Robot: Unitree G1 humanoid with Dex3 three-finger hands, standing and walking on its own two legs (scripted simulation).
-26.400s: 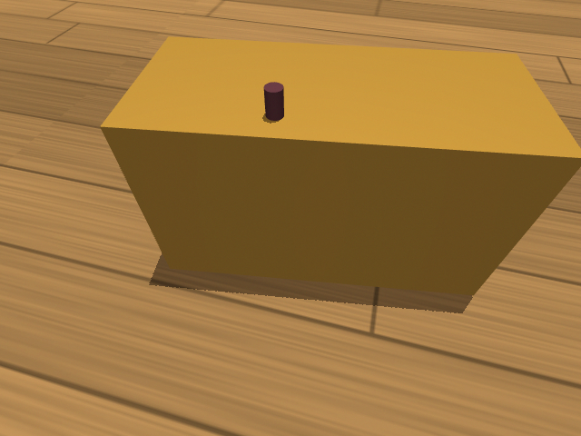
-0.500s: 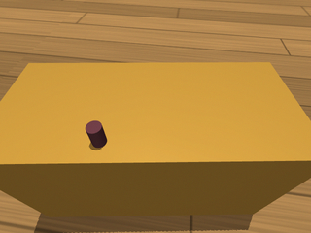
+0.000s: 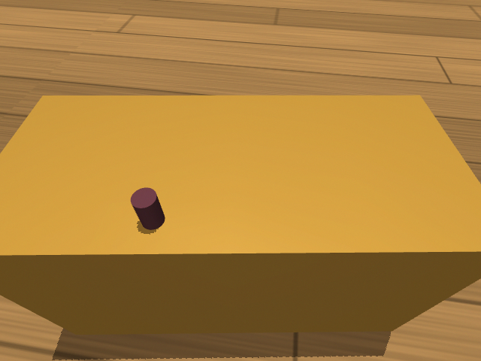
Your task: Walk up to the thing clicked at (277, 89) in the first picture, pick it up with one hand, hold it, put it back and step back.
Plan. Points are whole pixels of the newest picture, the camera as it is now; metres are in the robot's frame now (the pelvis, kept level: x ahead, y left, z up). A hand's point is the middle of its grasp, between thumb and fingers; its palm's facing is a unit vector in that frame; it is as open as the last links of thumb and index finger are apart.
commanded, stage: stand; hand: left
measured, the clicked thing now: (148, 209) +0.40 +0.21 -0.04
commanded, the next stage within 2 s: step back in 1.94 s
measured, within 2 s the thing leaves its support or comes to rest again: neither
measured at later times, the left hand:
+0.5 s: hand out of the picture +0.07 +0.25 -0.16, palm faces -0.02 -0.94 -0.34, open 7.4 cm
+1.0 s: hand out of the picture +0.06 +0.25 -0.16, palm faces -0.01 -0.94 -0.34, open 7.4 cm
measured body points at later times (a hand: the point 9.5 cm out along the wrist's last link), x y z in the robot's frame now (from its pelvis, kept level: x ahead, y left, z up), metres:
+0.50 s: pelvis +0.01 +0.00 +0.00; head +0.02 +0.00 +0.45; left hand +0.07 +0.30 -0.14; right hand +0.08 -0.30 -0.13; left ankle +0.02 +0.13 -0.75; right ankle -0.03 -0.15 -0.75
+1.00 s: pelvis +0.01 +0.00 +0.00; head +0.02 +0.01 +0.45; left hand +0.07 +0.30 -0.14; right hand +0.08 -0.30 -0.13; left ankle +0.02 +0.13 -0.75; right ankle -0.03 -0.15 -0.75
